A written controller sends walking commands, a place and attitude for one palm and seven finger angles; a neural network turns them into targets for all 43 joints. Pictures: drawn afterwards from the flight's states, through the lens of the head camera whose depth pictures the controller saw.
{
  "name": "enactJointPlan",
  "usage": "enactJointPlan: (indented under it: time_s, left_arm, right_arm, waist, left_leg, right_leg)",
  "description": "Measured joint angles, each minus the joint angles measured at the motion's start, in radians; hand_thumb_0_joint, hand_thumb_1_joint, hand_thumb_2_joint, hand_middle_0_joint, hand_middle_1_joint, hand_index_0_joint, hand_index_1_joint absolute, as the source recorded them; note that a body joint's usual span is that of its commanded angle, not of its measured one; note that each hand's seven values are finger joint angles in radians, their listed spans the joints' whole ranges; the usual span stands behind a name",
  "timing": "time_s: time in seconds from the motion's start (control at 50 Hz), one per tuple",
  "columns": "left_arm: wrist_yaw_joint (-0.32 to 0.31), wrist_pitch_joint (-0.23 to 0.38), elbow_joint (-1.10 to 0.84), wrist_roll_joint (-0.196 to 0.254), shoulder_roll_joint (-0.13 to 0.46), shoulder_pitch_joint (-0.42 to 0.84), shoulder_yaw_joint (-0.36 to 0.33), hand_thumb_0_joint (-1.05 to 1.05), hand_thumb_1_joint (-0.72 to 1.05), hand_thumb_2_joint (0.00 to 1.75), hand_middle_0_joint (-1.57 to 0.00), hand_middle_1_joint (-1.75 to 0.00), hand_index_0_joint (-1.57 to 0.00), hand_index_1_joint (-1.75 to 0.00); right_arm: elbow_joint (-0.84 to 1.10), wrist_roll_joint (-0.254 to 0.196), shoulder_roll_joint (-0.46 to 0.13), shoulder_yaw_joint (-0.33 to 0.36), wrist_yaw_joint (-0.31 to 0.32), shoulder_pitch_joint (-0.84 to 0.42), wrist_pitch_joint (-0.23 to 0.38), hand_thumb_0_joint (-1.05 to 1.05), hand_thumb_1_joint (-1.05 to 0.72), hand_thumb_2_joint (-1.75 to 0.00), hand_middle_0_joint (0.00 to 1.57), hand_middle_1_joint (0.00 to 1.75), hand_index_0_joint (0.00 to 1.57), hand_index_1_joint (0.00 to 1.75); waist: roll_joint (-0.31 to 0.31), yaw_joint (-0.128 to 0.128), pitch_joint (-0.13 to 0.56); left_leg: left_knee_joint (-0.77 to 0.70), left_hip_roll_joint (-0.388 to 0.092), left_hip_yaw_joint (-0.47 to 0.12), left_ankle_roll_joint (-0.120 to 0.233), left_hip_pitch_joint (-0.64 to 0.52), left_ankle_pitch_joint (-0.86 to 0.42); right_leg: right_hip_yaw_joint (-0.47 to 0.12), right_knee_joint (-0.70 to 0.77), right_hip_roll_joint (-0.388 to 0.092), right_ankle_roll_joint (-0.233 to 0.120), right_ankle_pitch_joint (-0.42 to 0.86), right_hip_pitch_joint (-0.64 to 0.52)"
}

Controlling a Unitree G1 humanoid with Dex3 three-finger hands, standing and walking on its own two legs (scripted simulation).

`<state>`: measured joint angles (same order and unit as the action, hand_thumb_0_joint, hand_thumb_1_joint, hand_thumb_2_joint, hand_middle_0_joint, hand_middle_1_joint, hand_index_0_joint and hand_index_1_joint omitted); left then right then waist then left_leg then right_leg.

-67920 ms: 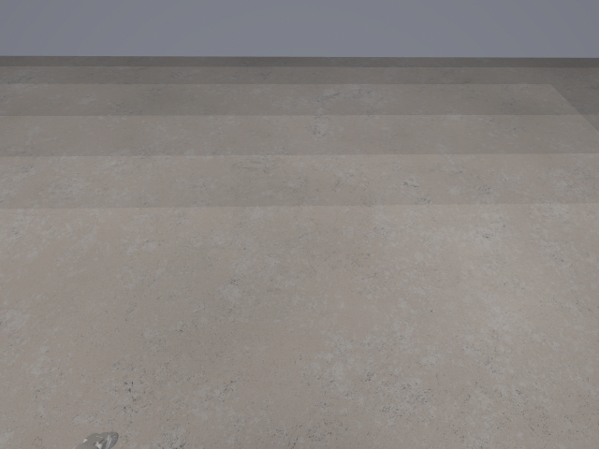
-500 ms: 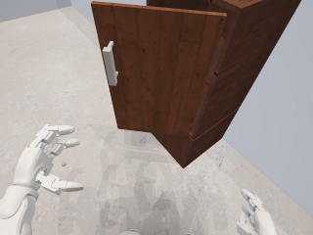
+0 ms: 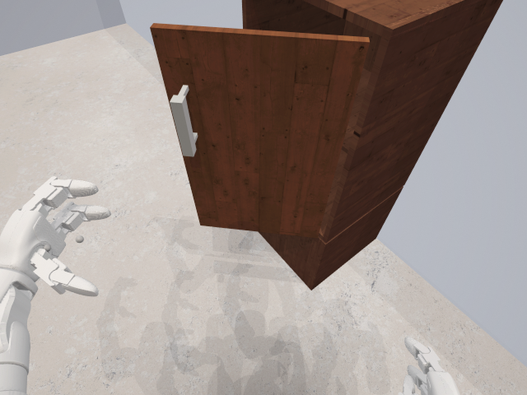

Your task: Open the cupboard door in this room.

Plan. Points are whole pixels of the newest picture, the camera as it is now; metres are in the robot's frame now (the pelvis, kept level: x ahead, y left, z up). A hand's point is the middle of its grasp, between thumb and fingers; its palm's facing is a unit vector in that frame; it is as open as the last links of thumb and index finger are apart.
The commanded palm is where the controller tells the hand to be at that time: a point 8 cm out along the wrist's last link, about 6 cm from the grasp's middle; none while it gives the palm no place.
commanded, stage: raise the hand with hooked fingers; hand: left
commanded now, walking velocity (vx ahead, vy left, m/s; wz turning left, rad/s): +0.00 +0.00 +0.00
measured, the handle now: (187, 121) +0.59 +0.20 +0.07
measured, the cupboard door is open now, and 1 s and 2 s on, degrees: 45 45 45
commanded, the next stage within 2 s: move the hooked fingers beside the handle in 0.42 s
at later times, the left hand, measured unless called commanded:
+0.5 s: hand (93, 243) +0.29 +0.26 +0.10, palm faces -0.01 -1.00 -0.03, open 14.0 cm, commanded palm +0.26 +0.31 +0.09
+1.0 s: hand (113, 196) +0.38 +0.27 +0.09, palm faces -0.03 -1.00 -0.01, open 14.0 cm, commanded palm +0.35 +0.32 +0.09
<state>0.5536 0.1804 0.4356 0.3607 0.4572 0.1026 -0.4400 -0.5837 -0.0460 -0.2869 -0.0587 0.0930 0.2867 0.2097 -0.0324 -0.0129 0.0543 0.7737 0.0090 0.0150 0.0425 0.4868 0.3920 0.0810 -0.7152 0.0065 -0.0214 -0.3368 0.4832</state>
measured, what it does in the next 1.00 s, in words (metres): stands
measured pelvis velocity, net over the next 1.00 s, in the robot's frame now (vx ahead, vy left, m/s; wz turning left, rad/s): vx -0.01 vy -0.01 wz -0.02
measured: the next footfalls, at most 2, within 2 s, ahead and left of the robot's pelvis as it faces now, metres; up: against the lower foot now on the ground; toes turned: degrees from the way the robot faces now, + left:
none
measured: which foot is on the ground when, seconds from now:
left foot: down 0.00-1.00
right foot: down 0.00-1.00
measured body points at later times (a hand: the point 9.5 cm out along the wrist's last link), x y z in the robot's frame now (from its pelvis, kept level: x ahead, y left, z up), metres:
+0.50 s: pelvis +0.00 -0.01 +0.00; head +0.03 -0.02 +0.45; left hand +0.28 +0.31 +0.10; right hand +0.16 -0.26 -0.08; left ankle +0.00 +0.09 -0.71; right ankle +0.02 -0.11 -0.71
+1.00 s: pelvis -0.01 -0.01 -0.01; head +0.06 +0.00 +0.44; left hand +0.37 +0.32 +0.09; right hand +0.09 -0.28 -0.10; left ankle +0.00 +0.09 -0.71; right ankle +0.02 -0.11 -0.71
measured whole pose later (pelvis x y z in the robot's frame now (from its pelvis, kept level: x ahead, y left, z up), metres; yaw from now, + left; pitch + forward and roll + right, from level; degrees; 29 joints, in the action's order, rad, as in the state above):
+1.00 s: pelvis -0.01 -0.01 -0.01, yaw -1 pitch +10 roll -1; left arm 0.59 0.26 0.88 0.28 0.56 0.48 -0.48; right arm -0.59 -0.04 -0.31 -0.05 0.09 0.33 0.15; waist -0.01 0.04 0.06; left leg 0.81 -0.01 0.03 0.03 0.60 0.40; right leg 0.07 -0.77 0.02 -0.04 -0.34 0.61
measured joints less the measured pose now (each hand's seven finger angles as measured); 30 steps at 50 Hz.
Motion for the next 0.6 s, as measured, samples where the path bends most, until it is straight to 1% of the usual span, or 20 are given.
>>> enactJointPlan:
  time_s: [0.08,0.22,0.3,0.54,0.6]
  left_arm:
    - [0.010,0.002,0.012,0.000,-0.004,-0.003,0.002,-0.01,-0.50,0.30,-0.30,-1.20,-0.30,-1.20]
    - [-0.012,0.019,-0.014,-0.011,-0.029,-0.029,0.001,-0.01,-0.50,0.30,-0.30,-1.20,-0.30,-1.20]
    - [-0.019,0.027,-0.014,-0.012,-0.032,-0.029,0.000,-0.01,-0.50,0.30,-0.30,-1.20,-0.30,-1.20]
    - [-0.002,0.026,0.015,-0.002,-0.027,-0.012,0.004,-0.01,-0.50,0.30,-0.30,-1.20,-0.30,-1.20]
    - [-0.003,0.027,0.040,-0.010,-0.026,0.012,0.008,-0.01,-0.50,0.30,-0.30,-1.20,-0.30,-1.20]
  right_arm:
    - [0.006,-0.002,-0.010,0.009,-0.004,0.009,0.000,0.01,-0.90,-0.90,0.21,0.30,0.20,0.30]
    - [0.012,0.003,-0.009,0.016,-0.005,0.011,0.001,0.02,-0.90,-0.90,0.21,0.30,0.20,0.30]
    - [0.012,0.002,-0.002,0.013,-0.002,0.010,0.003,0.01,-0.90,-0.90,0.21,0.30,0.20,0.30]
    - [0.010,0.000,0.007,0.000,0.000,-0.010,0.002,0.01,-0.90,-0.90,0.21,0.30,0.20,0.30]
    - [0.009,-0.002,0.003,0.000,0.005,-0.014,0.002,0.01,-0.90,-0.90,0.21,0.30,0.20,0.30]
  waist:
    - [0.003,0.007,0.001]
    - [0.009,0.012,-0.005]
    - [0.008,0.010,-0.005]
    - [0.001,0.000,-0.001]
    - [0.000,-0.002,-0.004]
  left_leg:
    - [-0.009,-0.002,0.005,-0.002,-0.001,-0.005]
    - [-0.014,-0.007,0.009,-0.007,-0.008,-0.007]
    - [-0.015,-0.008,0.006,-0.010,-0.013,-0.007]
    - [-0.019,-0.009,0.002,-0.016,-0.015,-0.011]
    - [-0.014,-0.008,-0.003,-0.017,-0.010,-0.011]
  right_leg:
    - [-0.005,0.004,0.003,-0.002,0.004,0.004]
    - [-0.010,0.003,0.007,-0.007,0.005,0.002]
    - [-0.007,0.004,0.009,-0.010,0.004,-0.004]
    - [-0.003,0.001,0.009,-0.015,0.002,-0.004]
    - [0.002,-0.002,0.008,-0.016,0.001,-0.001]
